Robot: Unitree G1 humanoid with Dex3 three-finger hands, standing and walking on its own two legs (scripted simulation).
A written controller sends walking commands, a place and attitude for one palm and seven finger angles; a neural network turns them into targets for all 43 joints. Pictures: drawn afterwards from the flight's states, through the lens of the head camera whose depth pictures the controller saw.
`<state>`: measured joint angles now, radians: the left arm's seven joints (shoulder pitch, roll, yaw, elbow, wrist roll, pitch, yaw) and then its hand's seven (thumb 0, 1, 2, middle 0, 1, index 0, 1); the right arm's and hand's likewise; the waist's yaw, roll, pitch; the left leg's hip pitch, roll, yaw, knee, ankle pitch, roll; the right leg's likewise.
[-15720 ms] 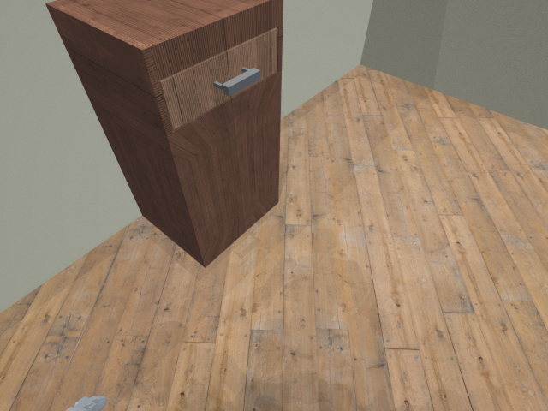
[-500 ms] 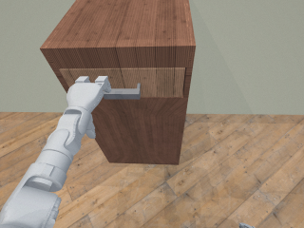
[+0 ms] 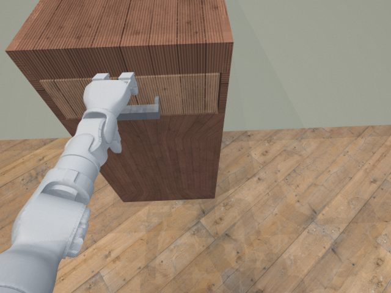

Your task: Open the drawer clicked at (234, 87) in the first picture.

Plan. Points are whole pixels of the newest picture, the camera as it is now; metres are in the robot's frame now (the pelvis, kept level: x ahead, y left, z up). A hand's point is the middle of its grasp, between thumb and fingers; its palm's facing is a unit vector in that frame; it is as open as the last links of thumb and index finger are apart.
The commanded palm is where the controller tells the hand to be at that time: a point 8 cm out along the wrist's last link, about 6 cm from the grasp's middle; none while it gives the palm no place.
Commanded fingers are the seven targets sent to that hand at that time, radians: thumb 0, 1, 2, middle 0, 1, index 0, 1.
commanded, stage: move the hooked fingers above the handle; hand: left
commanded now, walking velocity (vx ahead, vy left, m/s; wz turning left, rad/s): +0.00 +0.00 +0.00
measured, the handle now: (135, 106) +0.57 +0.15 +0.01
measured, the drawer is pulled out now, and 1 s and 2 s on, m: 0.00 0.00 0.00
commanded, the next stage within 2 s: lower the fingers behind the handle in 0.86 s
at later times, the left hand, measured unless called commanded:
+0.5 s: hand (122, 107) +0.51 +0.16 +0.06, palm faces -0.05 -0.02 -1.00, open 13.8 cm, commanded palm +0.50 +0.16 +0.12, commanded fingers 0.00 -0.50 0.30 -0.30 -1.20 -0.30 -1.20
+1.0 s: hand (125, 106) +0.51 +0.15 +0.06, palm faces -0.02 -0.03 -1.00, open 13.8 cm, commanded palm +0.49 +0.16 +0.12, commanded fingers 0.00 -0.50 0.30 -0.30 -1.20 -0.30 -1.20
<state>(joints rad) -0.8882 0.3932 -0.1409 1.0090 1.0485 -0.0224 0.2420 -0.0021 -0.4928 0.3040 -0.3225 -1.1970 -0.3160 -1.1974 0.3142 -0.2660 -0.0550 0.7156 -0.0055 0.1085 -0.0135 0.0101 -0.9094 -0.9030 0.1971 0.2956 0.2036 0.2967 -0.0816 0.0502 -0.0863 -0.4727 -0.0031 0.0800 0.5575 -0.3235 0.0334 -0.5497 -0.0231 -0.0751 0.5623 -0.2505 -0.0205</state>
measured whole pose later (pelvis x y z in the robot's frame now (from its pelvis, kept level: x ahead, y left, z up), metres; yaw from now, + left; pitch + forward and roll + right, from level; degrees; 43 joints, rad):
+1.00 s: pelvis +0.01 +0.00 +0.00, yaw -1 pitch +16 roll +0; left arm -0.94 0.37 -0.12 1.07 1.06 0.01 0.28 0.00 -0.49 0.30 -0.32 -1.20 -0.32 -1.20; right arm 0.33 -0.26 -0.05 0.71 -0.02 0.10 0.00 0.01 -0.91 -0.90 0.20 0.30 0.20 0.30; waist -0.10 0.06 -0.11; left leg -0.52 0.00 0.09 0.58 -0.35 0.04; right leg -0.59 -0.01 -0.07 0.57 -0.26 -0.01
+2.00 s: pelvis +0.00 +0.00 -0.02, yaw -1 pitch +23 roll -1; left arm -0.97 0.41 -0.06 1.20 1.10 -0.02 0.39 0.00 -0.49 0.30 -0.32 -1.20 -0.32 -1.20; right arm 0.37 -0.26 -0.05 0.74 -0.05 0.06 0.00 0.01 -0.91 -0.90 0.20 0.30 0.20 0.30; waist -0.16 0.06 -0.14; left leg -0.75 0.02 0.08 0.76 -0.41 0.04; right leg -0.81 -0.01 -0.07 0.72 -0.30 -0.02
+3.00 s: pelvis +0.00 +0.00 -0.03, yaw -1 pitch +23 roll -1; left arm -0.95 0.37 -0.09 1.19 1.09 0.04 0.42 0.00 0.00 0.52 -0.35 -1.25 -0.35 -1.25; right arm 0.35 -0.26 -0.05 0.73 -0.05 0.08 0.01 0.01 -0.91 -0.90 0.20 0.30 0.20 0.30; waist -0.16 0.07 -0.14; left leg -0.76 0.02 0.07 0.78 -0.43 0.04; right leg -0.82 -0.01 -0.07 0.74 -0.32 -0.02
